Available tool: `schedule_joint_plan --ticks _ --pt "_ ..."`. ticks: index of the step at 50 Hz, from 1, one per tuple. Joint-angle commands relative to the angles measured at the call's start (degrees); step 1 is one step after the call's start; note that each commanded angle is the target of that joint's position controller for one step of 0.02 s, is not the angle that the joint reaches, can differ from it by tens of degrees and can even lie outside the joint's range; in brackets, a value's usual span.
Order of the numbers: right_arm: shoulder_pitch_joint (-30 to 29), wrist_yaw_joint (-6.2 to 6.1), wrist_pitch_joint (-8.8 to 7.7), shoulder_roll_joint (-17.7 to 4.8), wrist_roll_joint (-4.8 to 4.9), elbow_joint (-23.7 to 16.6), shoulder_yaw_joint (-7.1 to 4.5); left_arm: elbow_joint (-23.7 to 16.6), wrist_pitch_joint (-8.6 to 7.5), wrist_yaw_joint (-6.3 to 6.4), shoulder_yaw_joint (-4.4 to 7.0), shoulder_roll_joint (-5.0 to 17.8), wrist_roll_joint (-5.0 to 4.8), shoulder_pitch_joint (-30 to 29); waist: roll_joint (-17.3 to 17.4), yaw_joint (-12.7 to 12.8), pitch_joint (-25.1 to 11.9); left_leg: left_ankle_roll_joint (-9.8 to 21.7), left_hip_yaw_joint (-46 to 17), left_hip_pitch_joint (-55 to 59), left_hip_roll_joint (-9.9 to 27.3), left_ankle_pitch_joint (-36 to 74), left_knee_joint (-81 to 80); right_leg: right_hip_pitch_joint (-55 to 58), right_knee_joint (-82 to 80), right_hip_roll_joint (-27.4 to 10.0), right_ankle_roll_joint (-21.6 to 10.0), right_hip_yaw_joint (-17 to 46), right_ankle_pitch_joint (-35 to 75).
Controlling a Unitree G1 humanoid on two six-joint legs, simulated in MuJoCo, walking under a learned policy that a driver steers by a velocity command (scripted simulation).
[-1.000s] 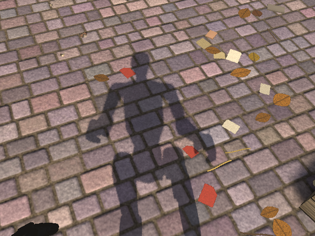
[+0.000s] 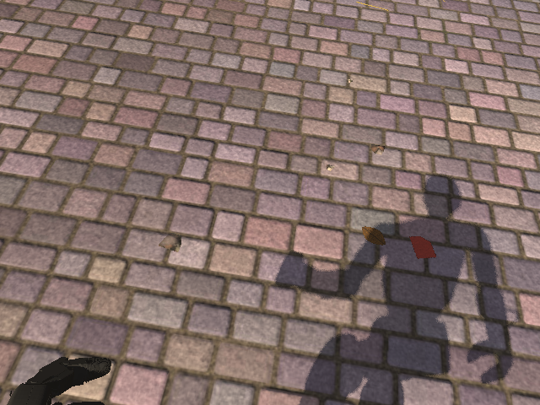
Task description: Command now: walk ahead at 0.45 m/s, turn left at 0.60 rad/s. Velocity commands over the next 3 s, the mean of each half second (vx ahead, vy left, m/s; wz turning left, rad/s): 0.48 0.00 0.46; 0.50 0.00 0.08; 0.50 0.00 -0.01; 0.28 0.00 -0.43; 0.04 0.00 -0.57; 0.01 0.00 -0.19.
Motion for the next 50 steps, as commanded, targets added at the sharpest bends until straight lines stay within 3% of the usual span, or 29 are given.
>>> schedule_joint_plan --ticks 1,2,3,4,5,6,7,8,9,11,14,18,22,24,25,26,27,28,29,30,31,32,33,36,39,42,46,49,50 --pt "-1.7 -0.25 -0.10 -10.3 0.15 -3.0 -2.96 -4.7 -2.03 0.09 1.85 6.6 -0.22 -2.7 12.9 3.4 2.0 7.2 -12.7 -4.3 12.4 18.0 -1.2 6.5 -2.8 1.0 -2.0 -1.4 -2.6" --pt "-3.0 -0.18 -0.08 -9.1 0.00 -3.5 -2.52 -3.3 -2.26 0.54 2.68 8.0 0.08 2.9 12.4 6.4 -1.2 5.6 -11.2 -6.0 9.8 23.7 4.1 15.2 -5.2 0.9 -3.6 -2.1 -1.3" --pt "-4.3 0.08 -0.20 -6.5 -0.76 -4.5 -1.59 -2.1 -2.43 1.06 3.56 10.5 0.73 11.4 9.6 10.5 -8.5 3.5 -8.0 -11.8 6.4 23.1 17.0 29.7 -3.9 -5.2 -7.0 3.1 -2.1" --pt "-0.9 -0.05 -0.67 -2.2 -0.57 -6.5 -0.36 -0.8 -1.87 1.56 4.70 15.5 1.94 20.8 -5.4 11.2 -19.1 -1.1 -0.4 -30.2 -1.5 5.6 37.9 51.4 -5.2 -18.9 -14.2 24.3 -12.2" --pt "2.4 -0.23 -1.27 -4.2 0.74 -6.9 -0.34 0.3 -1.50 0.91 3.98 13.0 1.13 20.9 -16.2 9.0 -19.1 -2.0 0.4 -40.7 -1.4 -13.5 49.1 52.6 -12.0 -25.1 -17.7 41.1 -22.0" --pt "-0.8 0.01 -1.26 -8.9 1.37 -5.7 -1.57 -0.4 -1.07 1.17 2.64 8.2 0.47 17.3 -9.5 9.3 -10.1 -2.2 0.4 -44.5 2.6 -9.0 53.5 45.1 -13.3 -23.5 -16.0 34.4 -26.3" --pt "-5.3 0.20 -1.09 -9.8 0.84 -5.9 -1.79 -0.8 -0.50 1.60 2.05 6.0 0.56 14.8 -5.2 9.3 -4.5 -2.1 2.8 -43.8 5.0 -4.5 53.2 37.9 -13.6 -20.9 -14.2 24.8 -21.1" --pt "-7.9 0.38 -1.12 -8.9 0.18 -6.3 -1.79 -0.4 -0.14 1.82 1.59 4.8 0.94 12.8 -2.9 8.3 -1.0 -2.1 3.7 -42.3 6.4 -1.3 51.0 31.8 -15.1 -18.4 -13.3 19.1 -15.1" --pt "-9.0 0.68 -0.94 -8.0 -0.08 -6.6 -1.90 -0.2 -0.20 2.05 1.13 3.6 1.39 11.7 -3.3 7.2 0.7 -1.9 3.8 -40.6 7.9 0.8 49.1 27.8 -16.4 -16.8 -12.7 14.6 -10.0" --pt "-9.1 1.31 -0.33 -5.1 0.33 -7.0 -1.28 0.6 -0.68 2.23 1.18 3.7 1.28 11.0 -4.1 6.1 1.8 -2.0 5.1 -38.7 9.0 2.7 47.0 23.8 -18.9 -15.8 -12.9 8.5 -4.1" --pt "-12.1 1.59 -0.39 -2.6 -0.48 -8.5 -0.22 2.3 -1.32 1.94 1.63 5.8 0.91 12.3 -2.0 5.8 2.7 -2.8 5.8 -39.9 8.7 6.3 39.6 22.5 -21.1 -16.0 -15.0 3.5 4.4" --pt "-19.1 3.21 -1.88 -1.5 -0.73 -9.6 0.93 3.3 -0.83 1.88 1.66 7.5 -0.04 12.7 -0.7 7.5 3.8 -2.1 10.1 -34.1 7.1 18.8 22.6 21.3 -21.9 -12.8 -13.2 -4.8 8.3" --pt "-24.7 4.27 -2.34 -2.8 -0.48 -11.8 0.65 6.0 0.33 1.98 2.15 10.3 -1.34 18.0 -0.9 8.2 4.5 0.0 11.9 -31.7 5.4 18.1 14.1 28.5 -20.2 -16.0 -11.9 -5.2 13.3" --pt "-21.3 4.23 -2.23 -5.4 -0.95 -11.4 -0.64 6.6 1.22 2.20 2.27 11.7 -1.43 18.6 -2.1 4.9 0.9 2.1 14.3 -24.2 2.4 14.6 11.8 31.7 -12.6 -16.2 -10.4 -6.9 29.8" --pt "-14.1 3.99 -2.02 -7.3 -1.04 -9.3 -1.91 6.7 1.69 2.38 1.94 11.4 -1.36 18.2 -1.9 0.4 -3.5 3.7 15.9 -13.5 0.5 16.3 9.5 29.9 -3.4 -14.6 -9.0 -9.2 36.5" --pt "-5.6 3.29 -1.56 -10.3 -0.94 -6.9 -3.41 6.5 1.66 2.67 1.02 9.6 -0.62 18.9 -1.2 -3.5 -8.4 5.2 13.7 0.9 1.6 17.5 10.7 21.9 8.8 -12.2 -6.9 -10.7 31.7" --pt "0.7 2.46 -1.22 -17.0 -1.93 -6.2 -4.77 3.8 0.98 2.30 -1.19 3.5 0.98 23.2 11.4 -2.4 -17.7 13.0 -11.4 23.1 17.4 11.1 10.2 0.3 32.6 -5.3 -3.2 -11.9 4.5" --pt "1.1 2.62 -1.44 -15.0 -1.06 -6.5 -3.85 4.9 -0.17 1.88 -1.70 3.4 0.67 23.8 15.2 -1.7 -26.1 17.8 -32.1 25.8 24.7 7.7 0.5 -6.7 44.4 0.3 -2.6 -2.0 -28.5" --pt "-2.0 3.07 -1.88 -11.4 -1.19 -6.5 -2.53 3.4 -0.79 1.40 -0.16 8.4 -1.44 19.1 11.2 -2.1 -18.5 15.2 -25.3 20.7 22.8 6.1 -0.8 -12.4 48.0 -3.0 -3.3 1.2 -26.9" --pt "-5.3 3.11 -2.19 -9.7 -1.15 -6.4 -2.02 2.1 -1.17 1.33 -0.46 7.8 -2.06 15.0 9.7 -0.8 -10.8 13.5 -16.5 12.5 20.2 10.2 -1.4 -13.9 45.9 -5.5 -4.0 -0.2 -22.8" --pt "-8.5 3.23 -2.47 -8.2 -1.29 -6.0 -1.55 2.0 -1.19 1.60 -0.56 7.0 -1.13 13.7 6.5 1.3 -6.2 12.2 -10.7 4.9 17.8 14.9 -2.7 -12.6 41.6 -7.5 -4.0 -0.8 -18.7" --pt "-10.8 3.33 -2.86 -6.5 -1.72 -6.2 -1.02 2.4 -0.65 1.72 -0.23 7.1 -0.36 14.1 7.0 3.3 -4.3 11.4 -6.7 -0.8 15.9 18.9 -4.7 -9.1 38.5 -9.1 -3.8 -0.5 -15.8" --pt "-12.2 3.34 -3.15 -6.1 -2.02 -6.3 -0.92 2.9 0.04 1.57 -0.36 6.3 -0.28 15.6 7.7 4.8 -3.8 11.6 -5.1 -4.5 15.2 19.7 -6.7 -6.0 37.5 -9.6 -3.3 -0.3 -13.8" --pt "-12.8 3.12 -4.42 -6.8 -1.60 -4.8 -1.25 3.2 1.62 1.76 -0.89 3.8 0.32 15.5 6.5 6.4 -1.5 12.8 -0.5 -9.2 14.7 22.7 -11.2 -5.5 32.3 -9.7 -1.5 -0.9 -9.4" --pt "-11.3 2.45 -4.54 -7.5 -1.59 -2.9 -1.44 1.4 1.63 1.72 -1.29 3.1 0.94 9.1 5.1 4.9 1.5 11.7 4.0 -8.9 13.1 22.6 -13.0 -8.1 21.1 -9.4 -0.3 -1.1 0.6" --pt "-9.1 1.97 -4.21 -8.9 -1.24 -1.1 -1.77 0.1 0.90 0.93 -1.92 2.1 0.58 3.1 5.2 2.6 3.1 9.9 7.4 -8.8 11.8 20.2 -13.3 -5.1 9.5 -7.0 -0.5 -2.8 9.4" --pt "-5.2 1.83 -3.49 -10.1 -0.53 1.9 -2.28 -1.8 0.43 -0.10 -1.85 3.2 0.14 -1.9 5.4 1.2 4.6 9.0 6.4 -2.6 15.0 18.8 -11.0 -5.6 3.0 -5.7 -2.3 -2.2 8.9" --pt "-5.0 1.40 -2.48 -10.7 -0.33 3.3 -2.64 -2.1 0.09 -0.62 -1.35 4.7 0.31 -0.7 6.3 2.8 3.5 7.5 5.5 3.2 17.0 25.6 -6.6 -3.8 0.7 -4.7 -4.7 -2.8 2.3" --pt "-5.8 1.27 -2.12 -11.0 -0.39 3.5 -2.69 -1.4 -0.01 -0.55 -0.86 5.6 0.37 2.2 6.9 4.6 1.7 6.6 6.2 4.0 16.3 33.6 -2.8 0.7 -0.1 -3.2 -5.8 -4.3 0.4"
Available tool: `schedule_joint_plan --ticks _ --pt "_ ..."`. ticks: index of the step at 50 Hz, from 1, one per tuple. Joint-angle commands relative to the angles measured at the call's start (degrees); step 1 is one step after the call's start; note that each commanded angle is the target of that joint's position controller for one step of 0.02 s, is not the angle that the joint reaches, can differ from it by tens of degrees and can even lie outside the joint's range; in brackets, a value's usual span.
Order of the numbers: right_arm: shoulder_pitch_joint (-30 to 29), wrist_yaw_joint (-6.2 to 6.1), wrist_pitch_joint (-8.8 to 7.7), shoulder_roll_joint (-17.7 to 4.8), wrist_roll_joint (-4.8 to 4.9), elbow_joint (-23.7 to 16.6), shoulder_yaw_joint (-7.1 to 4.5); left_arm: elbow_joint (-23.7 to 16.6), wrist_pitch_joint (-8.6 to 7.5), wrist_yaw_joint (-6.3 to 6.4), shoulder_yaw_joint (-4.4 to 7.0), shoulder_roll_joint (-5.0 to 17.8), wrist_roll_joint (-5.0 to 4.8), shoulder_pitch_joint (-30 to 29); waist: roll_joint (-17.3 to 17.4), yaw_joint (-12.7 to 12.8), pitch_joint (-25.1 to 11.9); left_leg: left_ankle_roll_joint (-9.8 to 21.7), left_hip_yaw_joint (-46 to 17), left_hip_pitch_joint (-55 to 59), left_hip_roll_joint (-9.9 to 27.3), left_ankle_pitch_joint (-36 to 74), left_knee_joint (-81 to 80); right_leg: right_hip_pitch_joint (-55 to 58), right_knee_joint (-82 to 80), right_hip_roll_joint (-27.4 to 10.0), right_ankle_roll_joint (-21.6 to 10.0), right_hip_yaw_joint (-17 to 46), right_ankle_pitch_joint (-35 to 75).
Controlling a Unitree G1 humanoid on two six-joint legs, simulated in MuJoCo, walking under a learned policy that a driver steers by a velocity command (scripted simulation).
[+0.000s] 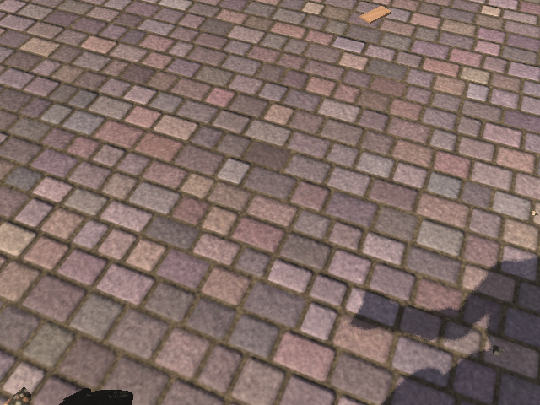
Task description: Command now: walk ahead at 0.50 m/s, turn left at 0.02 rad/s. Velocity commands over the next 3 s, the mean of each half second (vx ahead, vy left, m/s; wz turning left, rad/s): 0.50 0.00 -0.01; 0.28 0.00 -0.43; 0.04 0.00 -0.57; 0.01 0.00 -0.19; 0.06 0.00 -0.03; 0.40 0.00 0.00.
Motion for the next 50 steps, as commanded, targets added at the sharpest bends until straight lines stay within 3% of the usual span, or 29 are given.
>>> schedule_joint_plan --ticks 1,2,3,4,5,6,7,8,9,12,17,21,23,26,27,28,29,30,31,32,33,34,37,40,43,46,49,50 --pt "-1.7 -0.66 0.56 -9.6 -0.08 -2.1 -2.30 -1.1 -0.97 0.29 3.47 9.2 0.13 7.0 6.4 7.5 -3.7 7.2 -4.9 -1.8 13.9 41.5 11.0 12.9 -2.0 2.9 -3.5 -2.9 -4.0" --pt "-0.7 -0.94 0.79 -7.2 -0.89 -2.7 -1.20 1.1 -0.84 0.82 4.74 12.5 0.30 16.5 3.8 11.1 -11.7 5.1 -2.4 -9.0 10.7 36.0 25.0 28.5 0.6 -1.4 -5.9 1.4 -1.9" --pt "6.4 -0.52 -0.22 -1.5 -0.93 -4.4 0.59 1.9 -0.45 1.14 6.15 18.7 1.08 21.8 -10.3 8.9 -19.9 0.1 -0.2 -32.2 1.4 11.3 48.1 50.3 -2.7 -15.9 -15.5 28.0 -11.9" --pt "5.1 -0.33 -1.46 -3.3 -0.40 -3.5 0.52 2.2 -0.38 0.78 5.00 14.3 -0.07 23.0 -12.6 10.5 -23.1 -0.3 -8.2 -41.0 -1.5 -13.1 56.7 53.6 -12.6 -18.4 -17.7 43.6 -21.7" --pt "0.1 0.11 -2.15 -7.8 1.28 -4.5 -0.77 1.8 -0.44 0.90 4.02 11.5 -0.33 19.1 -7.8 10.4 -14.2 0.6 -9.2 -46.9 2.2 -10.4 60.5 47.6 -13.6 -17.2 -14.8 36.2 -26.0" --pt "-4.0 0.08 -2.50 -7.9 1.41 -5.6 -0.63 1.1 -0.37 1.07 3.60 10.0 -0.03 15.5 -3.7 9.3 -8.7 1.3 -7.1 -47.0 5.4 -5.2 58.4 39.9 -14.3 -15.1 -12.8 28.8 -23.0" --pt "-6.4 -0.17 -2.49 -7.4 0.46 -6.1 -0.70 0.8 -0.39 1.05 3.15 8.5 0.43 12.5 -1.2 7.8 -4.4 1.2 -5.9 -45.5 7.6 -1.0 54.7 32.3 -15.7 -13.0 -12.0 23.3 -17.2" --pt "-6.1 -0.32 -2.03 -6.9 -0.15 -5.9 -0.94 0.4 -0.70 1.00 2.63 6.9 1.16 10.8 -2.1 6.0 -2.9 1.2 -6.3 -42.0 9.4 2.3 51.6 27.2 -17.3 -11.1 -11.4 19.5 -12.0" --pt "-4.8 -0.28 -1.49 -5.8 -0.27 -5.4 -0.82 0.5 -0.90 0.96 2.54 6.5 1.38 10.1 -3.2 4.9 -3.0 0.8 -6.2 -39.0 9.9 4.0 50.3 24.6 -18.6 -10.1 -11.6 17.2 -8.3" --pt "-5.3 -0.55 -0.33 -3.6 -0.71 -5.5 -0.34 1.8 -1.69 1.30 2.94 7.8 0.65 11.0 -2.2 3.9 -1.8 -1.0 -5.0 -39.3 10.5 7.6 44.9 22.2 -21.5 -9.3 -12.8 11.4 0.3" --pt "-14.9 0.09 -1.07 -1.4 -0.73 -7.9 0.56 3.6 -1.04 2.44 3.26 9.3 0.12 14.5 -0.8 6.8 0.6 -1.9 -3.0 -40.1 9.2 22.9 26.2 24.1 -23.0 -6.5 -10.4 4.2 4.3" --pt "-22.6 1.34 -1.82 -1.1 -0.17 -10.1 0.94 6.1 -0.08 2.73 3.43 10.2 -0.49 19.7 -0.4 9.8 2.9 -1.3 -2.0 -39.2 7.1 26.5 17.3 28.2 -22.0 -8.1 -10.2 4.6 2.2" --pt "-24.9 1.98 -2.26 -1.7 -0.11 -11.3 0.76 7.1 0.81 2.98 3.60 10.4 -0.73 21.2 -0.6 9.5 3.7 -0.6 -2.8 -40.2 6.3 23.6 14.6 32.2 -19.5 -9.9 -10.0 6.5 4.2" --pt "-21.2 2.26 -2.84 -4.2 -0.29 -10.6 -0.15 7.1 1.62 3.58 4.32 11.8 -0.90 20.1 -2.1 6.2 1.5 1.1 -2.8 -33.5 4.7 17.8 12.0 34.8 -13.8 -11.2 -8.6 8.9 11.5" --pt "-15.7 1.97 -3.01 -5.7 -0.43 -9.1 -1.03 6.8 1.81 3.65 4.32 11.9 -0.86 18.6 -2.1 2.7 -1.8 2.3 -1.4 -24.8 3.3 17.7 10.2 33.4 -7.8 -9.4 -7.5 7.8 18.6" --pt "-6.9 1.39 -3.03 -8.6 -0.86 -6.7 -2.38 6.2 1.77 3.63 3.60 10.1 -0.25 18.4 -1.2 -1.3 -8.7 4.3 -2.4 -10.0 5.1 19.3 11.9 27.8 3.0 -6.0 -5.7 5.9 17.9" --pt "3.0 0.64 -2.67 -12.8 -1.65 -5.6 -3.44 4.3 1.61 3.62 2.09 5.8 1.49 18.8 6.7 -4.3 -18.6 7.6 -14.9 7.3 17.0 19.5 14.4 15.8 21.5 -0.8 -3.4 3.0 -1.1" --pt "1.9 0.99 -2.19 -14.6 -2.14 -5.0 -3.57 3.8 0.55 3.35 0.88 0.8 -0.25 26.9 22.6 0.8 -24.5 15.9 -39.1 20.1 27.9 13.6 7.2 -3.2 37.7 7.1 -0.4 3.9 -34.7" --pt "-0.9 0.93 -2.15 -8.2 -1.70 -6.4 -2.05 4.8 0.30 3.49 2.60 8.3 -1.47 23.1 14.0 -1.1 -19.0 13.8 -36.0 15.0 25.8 15.8 5.2 -7.2 42.7 3.8 0.1 8.4 -34.3" --pt "-5.0 0.64 -2.23 -5.8 -1.62 -6.9 -1.23 3.3 0.37 3.68 3.57 10.4 -1.93 18.4 11.0 -0.5 -11.7 12.0 -25.1 7.9 24.3 27.4 5.8 -8.5 43.0 1.9 0.5 7.1 -30.4" --pt "-8.1 0.74 -2.29 -4.7 -1.82 -6.8 -0.82 3.3 0.82 4.06 3.68 9.4 -1.41 16.9 6.7 1.4 -8.9 11.2 -18.2 1.2 22.0 38.5 5.7 -6.2 41.8 -0.1 1.5 6.1 -27.6" --pt "-10.6 0.87 -2.26 -3.4 -1.74 -6.5 -0.64 3.2 1.60 4.24 4.09 8.7 -0.77 16.6 6.2 3.1 -6.2 10.6 -13.0 -4.4 20.1 43.6 4.8 -4.1 39.1 -1.4 2.2 5.6 -25.9" --pt "-14.8 0.58 -2.69 -3.8 -2.29 -5.6 -0.91 2.2 4.56 4.21 3.94 4.8 -1.09 18.4 8.7 6.6 -4.0 11.4 -4.5 -14.0 18.4 45.8 0.2 1.6 34.7 -2.2 3.8 3.3 -21.8" --pt "-16.4 -0.59 -2.07 -6.0 -1.94 -4.6 -1.74 -0.8 5.47 3.85 3.62 3.6 -0.30 15.0 8.3 6.6 -3.4 11.8 1.1 -14.8 18.2 44.2 -1.8 1.6 24.6 -2.8 4.3 2.0 -14.0" --pt "-16.6 -1.44 -0.88 -7.0 -1.38 -3.9 -2.00 -2.8 5.42 2.57 3.64 3.8 -0.05 11.4 7.3 5.1 -4.5 11.0 5.4 -13.1 17.6 41.9 -1.4 4.9 15.9 -2.2 3.4 0.0 -5.6" --pt "-15.7 -1.39 0.29 -8.3 -0.36 -2.7 -2.42 -5.3 5.98 1.48 4.22 5.1 0.13 8.0 6.9 4.2 -4.0 10.1 6.3 -9.5 18.9 39.0 1.5 5.2 10.8 -1.5 2.0 -1.1 -6.8" --pt "-16.4 -1.25 1.39 -9.3 0.94 -2.3 -2.94 -7.1 6.73 0.85 5.11 6.5 0.19 7.6 7.3 5.1 -3.3 8.0 6.2 -7.5 20.2 37.7 8.0 6.9 5.8 0.0 -0.5 -2.7 -11.3" --pt "-16.9 -1.34 1.68 -9.0 1.31 -2.3 -2.92 -6.9 6.69 0.96 5.60 7.0 0.27 9.7 6.5 6.6 -4.0 6.2 7.6 -8.3 18.7 38.5 13.1 11.1 1.2 1.7 -1.9 -3.9 -8.4"
Over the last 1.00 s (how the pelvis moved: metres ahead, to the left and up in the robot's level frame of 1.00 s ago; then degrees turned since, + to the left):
0.56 0.09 -0.01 14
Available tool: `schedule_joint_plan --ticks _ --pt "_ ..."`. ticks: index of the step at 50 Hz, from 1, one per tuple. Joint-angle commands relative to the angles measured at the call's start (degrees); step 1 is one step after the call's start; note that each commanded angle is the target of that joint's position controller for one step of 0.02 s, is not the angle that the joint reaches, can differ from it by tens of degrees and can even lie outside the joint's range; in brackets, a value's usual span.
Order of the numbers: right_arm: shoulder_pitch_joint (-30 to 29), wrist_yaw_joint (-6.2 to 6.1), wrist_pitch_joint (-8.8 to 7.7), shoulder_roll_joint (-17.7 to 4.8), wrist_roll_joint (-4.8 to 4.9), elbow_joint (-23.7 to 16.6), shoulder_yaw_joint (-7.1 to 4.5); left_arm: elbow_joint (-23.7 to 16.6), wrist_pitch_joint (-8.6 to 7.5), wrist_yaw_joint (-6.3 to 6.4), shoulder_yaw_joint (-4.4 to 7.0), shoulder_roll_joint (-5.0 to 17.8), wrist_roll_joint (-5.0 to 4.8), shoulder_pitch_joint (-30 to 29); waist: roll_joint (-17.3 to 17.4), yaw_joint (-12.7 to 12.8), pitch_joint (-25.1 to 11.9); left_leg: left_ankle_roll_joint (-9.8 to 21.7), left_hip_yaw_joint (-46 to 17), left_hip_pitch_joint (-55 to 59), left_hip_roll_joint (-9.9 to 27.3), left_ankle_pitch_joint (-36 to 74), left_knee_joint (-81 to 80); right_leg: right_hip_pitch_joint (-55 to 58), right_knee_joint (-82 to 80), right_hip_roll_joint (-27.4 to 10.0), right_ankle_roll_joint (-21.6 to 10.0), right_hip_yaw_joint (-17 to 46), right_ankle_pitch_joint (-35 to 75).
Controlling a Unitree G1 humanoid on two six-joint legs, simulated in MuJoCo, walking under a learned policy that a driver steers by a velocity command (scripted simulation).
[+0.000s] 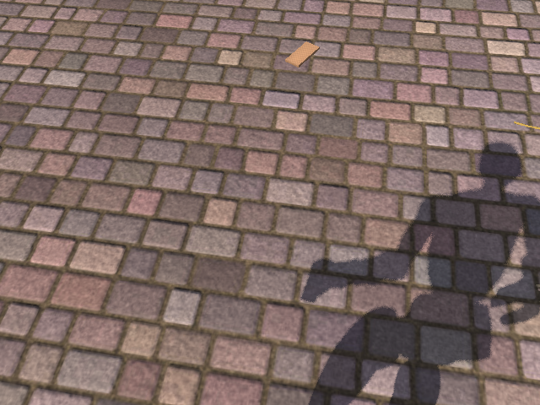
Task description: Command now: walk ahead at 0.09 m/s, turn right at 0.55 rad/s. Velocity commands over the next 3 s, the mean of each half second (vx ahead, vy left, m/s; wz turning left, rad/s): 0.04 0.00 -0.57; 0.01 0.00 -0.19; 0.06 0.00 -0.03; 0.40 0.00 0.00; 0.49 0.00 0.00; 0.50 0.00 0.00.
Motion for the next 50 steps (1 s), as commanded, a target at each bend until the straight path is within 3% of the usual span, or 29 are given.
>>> schedule_joint_plan --ticks 1,2,3,4,5,6,7,8,10,13,19,22,23,24,25,26,27,29,32,35,37,39,40,41,42,43,44,46,50 --pt "-0.7 -0.17 0.19 -8.3 0.52 -2.5 -2.19 -2.3 -0.28 0.55 3.61 8.9 0.42 8.8 1.5 5.1 -9.4 4.1 -3.6 -0.2 10.7 33.6 12.8 15.0 -9.8 3.2 -4.5 -0.5 10.9" --pt "1.1 0.14 0.00 -6.3 -1.88 -3.7 -1.42 -2.8 -0.36 2.05 5.57 16.4 0.65 12.2 -12.3 4.7 -12.9 -1.0 -1.2 -12.8 4.8 12.1 29.9 27.3 -10.1 -8.2 -10.2 15.8 41.3" --pt "1.3 0.35 0.22 -4.6 -3.06 -5.7 -0.50 -4.7 -0.78 2.06 5.03 17.6 1.92 10.1 -17.8 3.0 -19.6 -3.9 -8.9 -27.0 -4.5 -23.3 45.6 35.1 -12.7 -19.0 -23.2 35.3 39.8" --pt "-1.1 0.72 0.51 -7.4 -1.87 -4.7 -1.23 -5.4 -1.66 1.19 3.93 13.7 1.20 9.0 -7.8 5.4 -21.0 -2.9 -17.9 -28.2 -2.4 -22.3 49.5 32.1 -15.0 -17.5 -22.1 32.7 31.9" --pt "-3.2 0.60 0.75 -7.3 -0.51 -5.4 -1.28 -5.5 -2.40 1.14 3.38 12.0 0.75 6.3 -5.2 4.1 -16.4 -1.8 -18.2 -29.6 -1.1 -18.1 49.1 27.9 -15.5 -14.8 -18.9 27.3 25.9" --pt "-3.2 -0.05 1.07 -6.7 -0.89 -4.7 -1.33 -5.4 -2.54 1.37 3.18 10.9 -0.07 3.9 -1.3 2.7 -12.7 -1.7 -18.2 -30.0 0.2 -13.8 45.0 23.9 -16.3 -11.7 -15.5 23.7 19.1" --pt "-3.6 -0.80 1.46 -7.7 -1.67 -4.6 -1.69 -5.7 -2.26 1.96 2.82 9.8 -0.45 1.7 -2.1 1.8 -11.1 -1.9 -18.5 -28.7 0.9 -10.3 41.1 20.4 -17.2 -10.1 -13.7 22.0 14.6" --pt "-3.3 -0.92 1.74 -7.4 -1.84 -4.5 -1.72 -6.1 -1.94 2.41 2.71 9.9 0.09 0.8 -4.1 0.9 -10.7 -2.3 -17.9 -25.5 0.2 -7.9 39.9 16.9 -17.9 -8.5 -13.2 21.0 13.3" --pt "-2.0 -0.99 1.80 -6.3 -1.55 -4.1 -1.49 -6.6 -1.70 2.99 2.83 10.0 0.70 0.7 -5.2 0.5 -11.6 -3.1 -17.9 -23.1 -1.2 -5.8 35.1 16.0 -18.2 -7.1 -13.2 20.3 13.5" --pt "-3.0 -1.07 1.72 -5.1 -1.45 -4.3 -0.92 -6.6 -1.48 3.73 3.30 10.8 0.19 1.6 -5.2 1.4 -12.3 -4.2 -18.8 -21.2 -2.0 -3.8 26.9 16.1 -17.7 -6.4 -12.9 21.4 9.6" --pt "-3.3 -0.01 0.99 -6.1 -0.90 -4.6 -1.08 -7.1 -0.45 3.53 3.35 10.8 0.21 0.8 -8.2 2.5 -10.7 -3.5 -19.4 -15.6 -3.7 -2.8 15.4 14.2 -17.6 -5.3 -11.6 27.9 -0.3" --pt "0.8 0.83 0.13 -6.2 -0.81 -3.5 -1.45 -7.5 0.29 3.70 3.11 10.4 -0.62 -0.6 -8.3 0.2 -10.5 -1.3 -18.1 -8.4 -4.0 3.3 1.8 13.2 -14.4 -3.3 -9.1 29.3 1.2" --pt "3.1 0.89 0.05 -7.8 -1.30 -2.8 -1.96 -7.4 0.46 3.91 2.68 9.2 -0.76 0.3 -6.4 -0.3 -10.9 0.3 -19.6 -3.3 -0.5 7.5 -3.2 10.6 -11.4 -1.1 -6.6 27.0 -1.7" --pt "3.6 0.65 0.35 -11.7 -2.47 -3.2 -2.64 -7.2 0.49 3.83 1.75 5.9 -0.14 3.1 4.7 1.6 -11.4 4.6 -30.6 1.9 11.6 9.6 -7.1 3.9 0.4 4.7 -3.2 19.5 -14.3" --pt "1.6 0.66 0.67 -14.4 -4.27 -3.5 -3.01 -9.3 -0.18 3.86 2.44 7.6 -0.45 1.5 18.5 2.5 -6.7 13.9 -44.0 -3.6 19.5 15.5 -10.3 -5.1 11.7 12.3 -0.3 10.1 -26.3" --pt "-1.8 0.41 0.27 -11.1 -4.26 -5.6 -2.17 -7.9 -0.73 3.81 3.50 11.5 0.51 2.9 13.8 2.5 -6.3 16.5 -43.5 -5.4 20.3 17.9 -9.5 -4.2 22.6 9.2 1.4 13.2 -25.4" --pt "-4.6 0.07 0.18 -8.6 -3.26 -6.2 -1.47 -6.1 -0.61 3.61 4.10 12.3 0.09 4.7 10.2 3.9 -6.0 14.3 -37.2 -5.1 17.0 19.8 -7.7 -4.2 27.0 9.2 2.2 13.3 -21.9" --pt "-5.0 -0.10 0.17 -7.0 -1.39 -6.1 -0.89 -4.1 0.26 4.05 3.44 9.2 0.39 6.0 8.1 3.5 -5.4 11.7 -31.2 -1.9 12.9 22.2 -5.6 -5.9 30.8 9.1 4.2 13.0 -17.7" --pt "-1.7 -0.26 0.72 -6.2 -1.50 -4.8 -0.34 -4.9 0.33 3.87 1.87 5.6 -0.34 3.0 9.3 1.6 -6.2 12.1 -26.2 1.6 10.4 26.9 -4.6 -3.6 23.2 7.9 5.9 10.1 -15.7" --pt "-1.2 -0.19 1.36 -7.6 -1.56 -4.2 -0.51 -5.6 0.20 3.54 0.36 3.1 0.06 0.3 12.2 -0.1 -7.5 11.7 -24.1 1.7 9.8 27.7 -3.8 5.1 7.6 4.5 6.3 5.5 -16.5" --pt "0.5 0.09 1.82 -9.3 -1.20 -3.4 -0.84 -5.0 0.16 3.42 0.58 4.4 -0.37 0.6 13.1 -0.9 -7.4 12.0 -25.1 1.2 10.4 29.0 -3.0 9.8 -0.6 4.7 5.9 2.9 -14.1" --pt "0.5 0.32 1.83 -8.7 -0.24 -2.6 -0.39 -2.8 0.07 3.30 0.74 4.7 -0.20 4.0 11.3 1.2 -6.6 10.1 -24.5 -1.0 9.4 28.2 -1.4 17.2 -16.3 5.1 3.9 1.7 -1.5" --pt "2.7 0.47 1.25 -7.8 -0.23 -1.7 0.00 -2.7 0.07 3.45 0.89 6.2 0.17 4.1 9.3 0.8 -7.0 7.4 -24.2 -4.0 8.8 25.2 -1.3 22.8 -19.4 3.2 2.1 4.7 4.8" --pt "3.4 0.91 0.35 -6.2 -1.78 -1.8 0.72 -3.0 0.16 3.95 1.27 9.1 0.57 5.0 2.9 -0.1 -9.9 3.7 -21.3 -7.9 6.2 19.1 1.9 29.4 -16.5 -2.9 0.0 11.0 18.7" --pt "5.3 1.33 -0.45 -3.5 -2.49 -1.7 1.37 -2.4 0.30 3.86 1.36 10.4 1.12 2.7 -7.1 -3.3 -10.8 0.2 -16.4 -7.8 1.6 7.5 0.4 26.4 -12.5 -5.9 -4.2 12.9 19.9" --pt "1.5 1.18 -0.46 -5.0 -3.02 -1.4 1.38 -3.0 -0.13 3.05 0.49 6.1 1.26 1.1 -5.0 -0.6 -10.2 -2.0 -15.8 -3.9 1.5 7.0 -0.1 22.0 -13.2 -4.7 -5.2 12.7 11.2" --pt "-0.6 1.14 -0.32 -6.4 -2.70 -1.1 0.98 -2.4 -0.53 2.61 0.07 4.8 1.73 1.3 -3.0 0.4 -8.4 -2.4 -15.3 -4.0 0.9 8.0 0.4 20.5 -13.8 -2.8 -4.0 11.7 6.2" --pt "-0.8 0.52 0.55 -5.9 -2.27 -0.5 1.06 -1.4 -1.39 2.40 0.12 5.8 1.71 1.6 -4.0 0.6 -5.6 -2.4 -15.2 -3.9 0.8 9.5 0.9 17.7 -14.4 -1.6 -2.6 11.2 4.6" --pt "0.5 -0.05 1.11 -5.6 -2.13 1.6 1.08 0.2 -2.17 2.67 -0.51 4.7 1.40 2.3 -3.6 0.1 -3.7 -2.5 -15.3 -3.1 1.1 9.9 0.1 15.7 -14.9 -1.1 -2.1 11.1 3.4"
Over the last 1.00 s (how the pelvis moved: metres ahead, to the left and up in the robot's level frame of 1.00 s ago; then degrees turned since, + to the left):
0.49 -0.01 0.00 -16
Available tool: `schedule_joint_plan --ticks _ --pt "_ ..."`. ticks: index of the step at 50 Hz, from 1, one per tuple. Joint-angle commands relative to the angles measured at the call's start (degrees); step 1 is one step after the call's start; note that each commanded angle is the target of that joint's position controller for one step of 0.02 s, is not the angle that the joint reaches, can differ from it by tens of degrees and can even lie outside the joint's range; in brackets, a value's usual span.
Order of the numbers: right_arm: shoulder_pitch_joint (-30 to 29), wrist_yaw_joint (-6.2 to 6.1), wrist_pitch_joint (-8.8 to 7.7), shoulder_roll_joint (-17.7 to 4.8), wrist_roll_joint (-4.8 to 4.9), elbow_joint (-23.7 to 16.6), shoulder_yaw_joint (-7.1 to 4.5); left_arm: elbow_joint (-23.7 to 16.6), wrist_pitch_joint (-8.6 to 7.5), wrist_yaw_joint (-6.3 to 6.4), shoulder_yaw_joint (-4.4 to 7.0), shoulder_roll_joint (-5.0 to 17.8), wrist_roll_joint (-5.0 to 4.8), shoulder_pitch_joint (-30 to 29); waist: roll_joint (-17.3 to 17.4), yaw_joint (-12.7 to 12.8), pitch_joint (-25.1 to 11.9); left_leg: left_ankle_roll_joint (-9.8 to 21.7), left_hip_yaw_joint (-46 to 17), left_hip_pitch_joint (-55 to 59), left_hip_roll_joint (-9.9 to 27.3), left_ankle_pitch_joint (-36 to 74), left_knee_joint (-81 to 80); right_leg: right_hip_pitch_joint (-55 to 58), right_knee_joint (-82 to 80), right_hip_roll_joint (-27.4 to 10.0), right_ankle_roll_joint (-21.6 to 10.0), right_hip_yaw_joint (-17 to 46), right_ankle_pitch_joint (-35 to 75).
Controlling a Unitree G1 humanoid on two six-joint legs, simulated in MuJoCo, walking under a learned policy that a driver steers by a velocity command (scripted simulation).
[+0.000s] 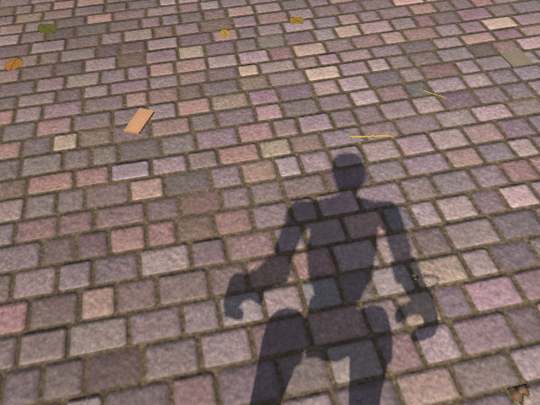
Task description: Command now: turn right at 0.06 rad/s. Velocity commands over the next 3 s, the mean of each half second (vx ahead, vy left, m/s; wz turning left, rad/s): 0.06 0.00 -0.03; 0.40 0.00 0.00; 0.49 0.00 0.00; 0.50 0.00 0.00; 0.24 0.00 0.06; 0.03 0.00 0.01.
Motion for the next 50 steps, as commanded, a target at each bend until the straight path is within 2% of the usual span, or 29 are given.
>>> schedule_joint_plan --ticks 1,8,16,17,18,19,20,21,22,23,25,26,27,28,29,30,31,32,33,34,35,37,40,42,45,47,48,49,50 --pt "-0.6 -0.59 -0.36 -6.4 0.08 -1.5 -1.50 -2.2 -1.21 0.26 1.69 7.5 -0.04 -0.6 -5.2 0.3 -1.2 0.0 -0.4 1.0 0.7 6.6 -2.1 -1.8 -7.0 -5.6 -2.4 6.2 10.4" --pt "0.0 -1.12 -0.31 -6.7 0.29 2.1 -1.70 0.8 -1.61 0.35 1.41 7.3 -0.24 -0.4 -2.7 0.4 -1.2 -0.5 -0.4 1.9 1.0 7.4 -3.1 -1.5 -7.3 -4.7 -2.4 5.5 10.3" --pt "1.0 -1.62 -0.22 -6.8 0.51 5.3 -1.68 5.1 -1.68 0.48 1.14 7.1 -0.52 0.5 -1.9 0.5 -1.6 -0.3 -0.2 2.3 0.9 8.1 -3.4 -0.8 -6.9 -3.5 -2.2 3.9 12.1" --pt "1.8 -1.69 -0.13 -6.3 0.60 6.0 -1.57 6.0 -1.54 0.63 1.19 7.2 -0.62 1.4 -2.4 0.6 -2.7 -0.2 1.1 2.3 -0.1 3.8 -2.6 -0.3 -7.6 -3.1 -2.5 3.7 5.9" --pt "1.8 -1.79 -0.06 -6.0 0.94 6.2 -1.56 6.5 -1.27 0.83 1.53 8.1 -0.93 1.9 -3.4 1.0 -2.0 0.1 3.0 0.5 -1.7 -2.6 -0.2 -0.7 -8.7 -3.0 -3.4 4.4 -4.9" --pt "1.1 -1.81 -0.17 -5.7 1.23 5.9 -1.53 6.8 -1.04 0.93 2.05 9.7 -1.24 2.8 -5.5 1.8 -0.3 0.6 4.7 -3.0 -3.1 -8.4 3.5 -1.8 -10.9 -4.4 -5.1 7.3 -17.0" --pt "-0.4 -1.70 -0.57 -5.2 1.35 5.0 -1.43 7.2 -1.09 0.93 2.44 11.0 -1.43 4.3 -8.2 2.9 2.0 1.1 5.3 -7.8 -3.8 -11.3 7.9 -2.3 -14.4 -7.9 -7.4 12.7 -26.2" --pt "-1.8 -1.42 -1.30 -4.6 1.59 3.9 -1.21 7.6 -1.44 0.90 2.84 12.3 -1.64 5.8 -11.1 3.7 4.2 2.1 4.3 -11.1 -3.3 -11.7 11.9 -3.2 -17.5 -12.1 -10.0 19.3 -30.8" --pt "-2.1 -0.99 -2.19 -4.7 2.08 3.4 -1.25 7.8 -2.01 1.01 3.02 12.6 -1.81 6.0 -12.5 3.5 5.9 3.6 2.1 -13.5 -1.6 -11.9 15.4 -3.9 -19.4 -15.3 -12.0 23.7 -30.8" --pt "-1.7 -0.45 -3.08 -5.0 2.50 3.3 -1.41 7.8 -2.66 1.06 2.96 11.9 -1.83 5.4 -12.8 2.9 6.6 5.0 0.6 -15.5 -0.2 -13.3 17.5 -3.1 -19.6 -16.9 -12.9 25.2 -28.1" --pt "0.9 0.65 -4.59 -4.7 2.97 4.0 -1.40 6.8 -3.28 0.96 2.81 10.9 -2.58 2.4 -10.9 0.5 6.2 7.6 0.4 -12.5 1.0 -13.7 10.8 -2.8 -17.7 -16.2 -11.6 21.6 -21.8" --pt "5.3 0.99 -5.10 -4.6 2.84 6.1 -1.62 5.9 -3.15 0.85 2.71 10.7 -3.10 -1.0 -9.2 -2.2 4.8 8.3 2.4 -2.6 -0.3 -6.4 2.5 -7.3 -15.6 -13.1 -9.5 16.3 -17.5" --pt "10.4 1.10 -5.17 -4.8 2.22 8.9 -2.13 5.4 -3.11 0.75 2.43 9.7 -2.82 -2.5 -6.7 -4.2 3.0 7.4 3.2 7.0 -2.4 0.3 -1.2 -11.8 -10.6 -9.1 -7.5 11.1 -12.5" --pt "16.3 1.04 -5.12 -6.7 1.55 10.7 -2.76 4.7 -3.42 0.49 1.45 6.4 -2.07 -3.3 1.0 -5.7 0.3 8.1 -6.0 14.8 3.5 -3.0 -5.3 -17.2 2.3 -4.2 -4.5 4.1 -7.4" --pt "21.5 1.30 -5.29 -13.5 1.63 11.1 -4.16 2.2 -4.24 0.63 0.85 3.9 -1.72 -4.0 15.9 -6.3 -1.2 14.6 -29.0 20.7 15.9 -13.2 -15.1 -28.0 19.3 2.7 -0.6 -3.6 -11.2" --pt "19.9 1.68 -5.88 -11.9 0.73 10.6 -3.33 2.2 -5.12 0.78 1.68 6.9 -3.07 -3.7 12.9 -5.1 0.8 19.1 -39.4 18.1 20.8 -19.6 -18.2 -33.0 30.5 1.3 -1.0 1.2 -17.3" --pt "15.4 1.54 -6.40 -8.7 1.04 9.0 -2.42 3.0 -5.89 0.34 1.92 7.9 -4.03 -1.8 7.9 -2.8 4.7 18.2 -34.8 17.0 19.4 -20.4 -18.0 -36.8 35.1 -2.2 -2.1 3.4 -12.0" --pt "13.1 1.55 -6.60 -7.1 1.26 7.8 -2.02 4.1 -6.42 -0.08 2.01 8.0 -3.90 -0.8 6.4 -1.8 5.3 15.9 -28.5 16.9 16.5 -17.3 -18.0 -37.6 35.7 -4.1 -2.9 2.4 -6.3" --pt "12.0 1.70 -6.57 -6.8 1.36 7.3 -1.80 4.4 -6.83 -0.24 2.30 8.2 -3.26 -1.5 4.9 -1.4 5.3 14.2 -24.1 17.4 14.9 -11.3 -18.3 -38.4 34.3 -5.6 -3.1 1.5 -1.8" --pt "12.1 1.74 -6.38 -5.5 1.19 7.1 -1.27 4.2 -6.95 -0.52 2.59 8.4 -2.59 -2.9 4.5 -1.4 4.9 12.8 -19.5 17.0 13.3 -3.6 -18.5 -37.1 32.1 -6.9 -2.9 0.9 1.8" --pt "13.3 1.65 -6.01 -4.4 0.89 7.2 -0.85 4.2 -6.90 -0.94 2.56 7.6 -2.17 -3.3 4.7 -1.6 3.7 12.3 -15.7 16.6 11.7 2.8 -18.6 -35.2 30.4 -7.2 -2.4 -0.3 4.3" --pt "15.4 1.09 -5.40 -4.9 0.77 7.5 -0.78 3.7 -6.57 -1.48 2.14 5.5 -1.96 -5.1 4.8 -2.0 2.9 12.8 -10.5 16.3 10.2 14.7 -18.5 -34.2 26.5 -6.8 -0.7 -2.6 7.3" --pt "15.8 0.11 -4.70 -6.2 0.65 7.0 -0.82 1.2 -6.35 -1.74 1.17 3.3 -2.18 -11.7 3.7 -3.0 4.3 12.5 -5.6 11.7 8.2 18.6 -20.2 -30.6 15.1 -5.5 0.9 -4.8 13.5" --pt "17.3 -0.24 -4.63 -6.9 0.78 7.1 -0.94 -0.1 -6.42 -2.13 0.73 2.9 -2.41 -15.5 4.2 -3.9 5.3 12.4 -3.9 9.2 7.9 17.0 -21.8 -26.6 8.5 -4.2 1.0 -6.1 17.9" --pt "19.4 -0.39 -4.49 -7.0 1.43 7.9 -1.21 -1.5 -6.61 -2.89 0.55 3.5 -2.77 -19.1 4.4 -3.9 7.2 12.8 -3.3 11.1 9.9 17.7 -22.0 -25.0 3.3 -3.5 -0.3 -5.7 19.9" --pt "19.1 -0.47 -4.17 -7.4 1.76 7.9 -1.68 -2.1 -6.94 -3.42 0.79 4.7 -2.79 -19.7 4.4 -2.5 6.7 12.2 -2.8 15.1 11.8 23.0 -19.7 -24.3 1.2 -3.3 -2.0 -4.9 18.3" --pt "18.4 -0.49 -3.96 -8.0 1.72 7.6 -1.98 -2.0 -7.08 -3.57 1.20 5.7 -2.72 -18.4 4.7 -1.0 5.2 11.6 -2.4 16.9 12.3 30.2 -17.2 -21.9 0.7 -2.6 -3.0 -5.1 16.8" --pt "17.6 -0.54 -3.67 -8.8 1.54 7.3 -2.35 -1.4 -7.09 -3.49 1.84 7.1 -2.61 -15.6 5.7 1.0 2.4 11.0 -2.0 18.4 12.6 40.8 -13.1 -17.5 1.2 -1.1 -4.0 -6.0 15.0" --pt "16.8 -0.55 -3.15 -9.2 1.27 6.9 -2.60 0.4 -6.97 -3.17 2.89 9.0 -2.62 -9.3 6.6 4.6 -2.2 10.2 -0.9 18.5 11.9 51.2 -5.5 -9.3 1.6 0.7 -5.5 -7.2 13.6"
Over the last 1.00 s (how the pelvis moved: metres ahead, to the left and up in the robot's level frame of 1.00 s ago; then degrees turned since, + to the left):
0.05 0.00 0.00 -21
